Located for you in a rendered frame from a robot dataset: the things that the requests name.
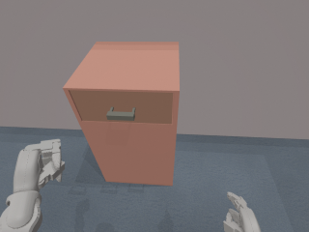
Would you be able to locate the right robot hand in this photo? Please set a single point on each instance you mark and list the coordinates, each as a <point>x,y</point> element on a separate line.
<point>244,220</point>

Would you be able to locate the left robot hand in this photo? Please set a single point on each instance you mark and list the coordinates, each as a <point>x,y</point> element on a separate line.
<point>35,158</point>

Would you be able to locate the drawer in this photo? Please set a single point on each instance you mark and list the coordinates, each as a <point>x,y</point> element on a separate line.
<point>150,107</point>

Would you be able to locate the left robot forearm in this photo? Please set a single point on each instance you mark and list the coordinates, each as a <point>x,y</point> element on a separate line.
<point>23,213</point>

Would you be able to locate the handle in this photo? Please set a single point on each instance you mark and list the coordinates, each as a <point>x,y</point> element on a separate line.
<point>120,115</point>

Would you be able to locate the cabinet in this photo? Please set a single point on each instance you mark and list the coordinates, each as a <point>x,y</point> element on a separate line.
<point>126,152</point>

